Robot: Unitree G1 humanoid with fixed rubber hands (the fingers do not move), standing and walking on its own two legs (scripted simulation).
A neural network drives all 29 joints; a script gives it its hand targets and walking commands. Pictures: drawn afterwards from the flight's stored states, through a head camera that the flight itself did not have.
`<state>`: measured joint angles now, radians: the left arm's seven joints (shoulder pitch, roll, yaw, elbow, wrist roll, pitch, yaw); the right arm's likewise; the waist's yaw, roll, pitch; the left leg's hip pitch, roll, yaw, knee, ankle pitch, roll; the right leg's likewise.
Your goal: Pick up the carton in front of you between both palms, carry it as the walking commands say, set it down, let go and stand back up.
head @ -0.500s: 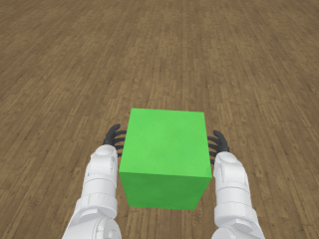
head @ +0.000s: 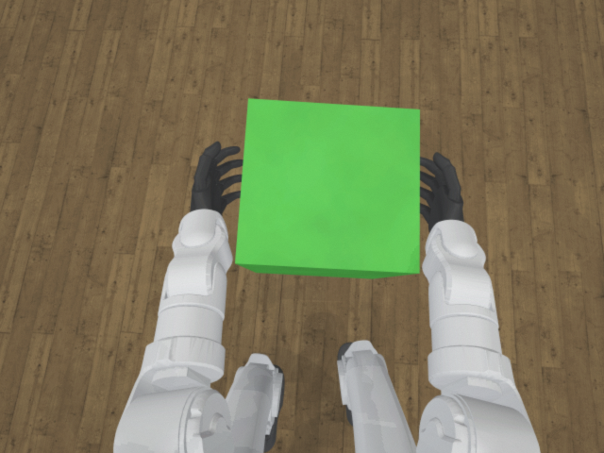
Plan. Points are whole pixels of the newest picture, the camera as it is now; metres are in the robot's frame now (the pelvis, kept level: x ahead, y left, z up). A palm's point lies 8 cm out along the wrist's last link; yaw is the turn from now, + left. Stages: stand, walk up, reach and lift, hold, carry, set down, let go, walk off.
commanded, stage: set down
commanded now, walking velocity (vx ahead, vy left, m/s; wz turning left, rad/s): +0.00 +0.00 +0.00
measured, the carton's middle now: (322, 206) +0.46 -0.03 -0.16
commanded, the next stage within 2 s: none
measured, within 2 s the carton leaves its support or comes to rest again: rests again in 1.52 s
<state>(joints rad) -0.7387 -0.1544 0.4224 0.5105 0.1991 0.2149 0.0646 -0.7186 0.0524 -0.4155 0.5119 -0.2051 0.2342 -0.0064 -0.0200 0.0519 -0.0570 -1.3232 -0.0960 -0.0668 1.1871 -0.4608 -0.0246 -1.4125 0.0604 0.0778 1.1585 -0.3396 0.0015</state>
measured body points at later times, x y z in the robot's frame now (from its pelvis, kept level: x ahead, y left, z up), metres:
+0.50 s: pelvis -0.03 +0.00 -0.12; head +0.28 -0.05 +0.21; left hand +0.49 +0.09 -0.22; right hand +0.47 -0.21 -0.24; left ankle +0.04 +0.13 -0.62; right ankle +0.09 -0.11 -0.62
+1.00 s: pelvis -0.04 -0.01 -0.22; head +0.33 -0.07 +0.02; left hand +0.53 +0.07 -0.38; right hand +0.51 -0.23 -0.40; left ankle +0.04 +0.13 -0.62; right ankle +0.08 -0.11 -0.62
